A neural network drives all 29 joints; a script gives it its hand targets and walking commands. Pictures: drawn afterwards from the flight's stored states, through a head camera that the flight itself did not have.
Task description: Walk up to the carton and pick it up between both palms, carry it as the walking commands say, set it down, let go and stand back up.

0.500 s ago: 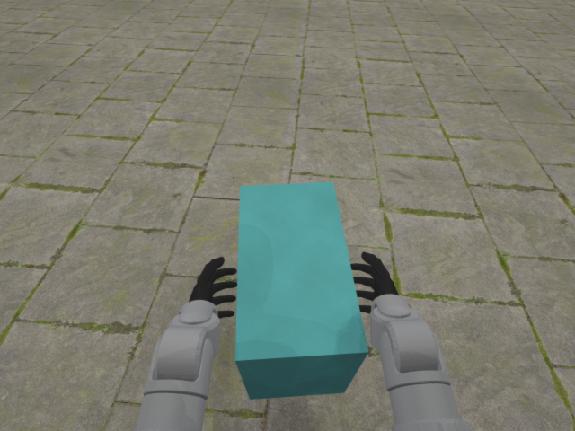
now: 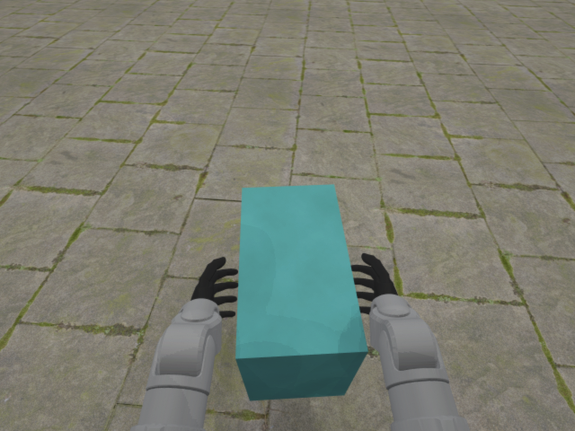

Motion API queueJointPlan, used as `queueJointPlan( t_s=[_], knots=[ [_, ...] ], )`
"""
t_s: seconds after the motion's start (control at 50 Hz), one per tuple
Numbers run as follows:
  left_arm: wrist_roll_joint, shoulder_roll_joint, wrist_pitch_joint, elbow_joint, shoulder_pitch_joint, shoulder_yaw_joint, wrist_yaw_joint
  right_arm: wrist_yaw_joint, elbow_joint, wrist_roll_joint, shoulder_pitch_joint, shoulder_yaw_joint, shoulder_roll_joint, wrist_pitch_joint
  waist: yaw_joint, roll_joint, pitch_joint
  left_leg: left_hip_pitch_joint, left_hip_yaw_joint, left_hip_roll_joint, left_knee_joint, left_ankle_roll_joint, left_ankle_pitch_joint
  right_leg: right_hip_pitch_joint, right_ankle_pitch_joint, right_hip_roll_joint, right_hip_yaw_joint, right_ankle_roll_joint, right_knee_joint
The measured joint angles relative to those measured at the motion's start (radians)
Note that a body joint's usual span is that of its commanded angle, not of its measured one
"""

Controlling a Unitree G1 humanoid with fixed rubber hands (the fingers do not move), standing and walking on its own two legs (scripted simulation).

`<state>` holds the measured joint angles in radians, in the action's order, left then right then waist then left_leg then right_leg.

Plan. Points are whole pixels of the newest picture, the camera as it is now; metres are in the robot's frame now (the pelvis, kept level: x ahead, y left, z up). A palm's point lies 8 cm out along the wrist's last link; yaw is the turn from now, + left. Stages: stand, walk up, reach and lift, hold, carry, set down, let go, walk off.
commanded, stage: carry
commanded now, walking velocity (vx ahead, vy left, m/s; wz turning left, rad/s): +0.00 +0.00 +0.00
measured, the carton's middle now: (292, 290) +0.36 -0.01 -0.04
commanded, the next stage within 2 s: none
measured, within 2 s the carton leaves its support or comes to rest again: neither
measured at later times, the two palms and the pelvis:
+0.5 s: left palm (209, 300) +0.28 +0.11 +0.07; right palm (396, 302) +0.27 -0.14 +0.07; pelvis -0.01 +0.00 -0.01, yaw -3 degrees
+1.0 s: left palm (257, 310) +0.26 +0.05 +0.08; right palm (459, 345) +0.21 -0.20 +0.08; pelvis -0.03 -0.02 -0.01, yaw -14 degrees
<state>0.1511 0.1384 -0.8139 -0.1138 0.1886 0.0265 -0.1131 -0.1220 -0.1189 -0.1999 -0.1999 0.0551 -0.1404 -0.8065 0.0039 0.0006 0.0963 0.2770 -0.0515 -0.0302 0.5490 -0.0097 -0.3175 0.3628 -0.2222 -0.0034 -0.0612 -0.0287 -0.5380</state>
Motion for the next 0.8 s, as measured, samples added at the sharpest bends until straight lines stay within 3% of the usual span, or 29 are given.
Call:
queueJointPlan(
  t_s=[0.28,0.36,0.48,0.64,0.8],
  knots=[
    [-0.01,-0.002,-0.002,0.032,-0.011,-0.006,-0.004,0.001,0.022,0.002,-0.002,-0.001,0.0,-0.001,0.004,0.0,-0.003,-0.002,-0.008,0.001,0.011,0.001,-0.008,0.005,-0.01,-0.001,0.008,0.001,-0.019],
    [-0.05,-0.002,-0.031,0.111,-0.016,0.004,-0.034,-0.029,0.096,0.049,0.003,-0.024,0.0,-0.032,0.007,-0.002,-0.014,0.011,-0.022,-0.003,0.034,0.001,-0.018,0.026,-0.015,0.003,0.021,0.003,-0.045],
    [-0.085,-0.003,-0.104,0.237,-0.022,-0.01,-0.069,-0.07,0.22,0.068,0.009,-0.054,0.001,-0.105,0.017,-0.004,-0.006,0.062,-0.049,-0.023,0.1,-0.002,-0.049,0.088,-0.028,0.022,0.047,-0.002,-0.104],
    [-0.121,-0.005,-0.236,0.392,-0.043,-0.046,-0.12,-0.115,0.4,0.118,0.05,-0.08,0.006,-0.242,0.004,-0.012,0.012,0.113,-0.074,-0.055,0.161,-0.015,-0.075,0.145,-0.029,0.053,0.069,-0.015,-0.142],
    [-0.137,-0.008,-0.342,0.479,-0.074,-0.057,-0.154,-0.157,0.479,0.151,0.075,-0.116,0.009,-0.346,-0.004,-0.005,0.023,0.125,-0.106,-0.083,0.171,-0.017,-0.073,0.167,-0.004,0.082,0.095,-0.013,-0.135]
  ],
)
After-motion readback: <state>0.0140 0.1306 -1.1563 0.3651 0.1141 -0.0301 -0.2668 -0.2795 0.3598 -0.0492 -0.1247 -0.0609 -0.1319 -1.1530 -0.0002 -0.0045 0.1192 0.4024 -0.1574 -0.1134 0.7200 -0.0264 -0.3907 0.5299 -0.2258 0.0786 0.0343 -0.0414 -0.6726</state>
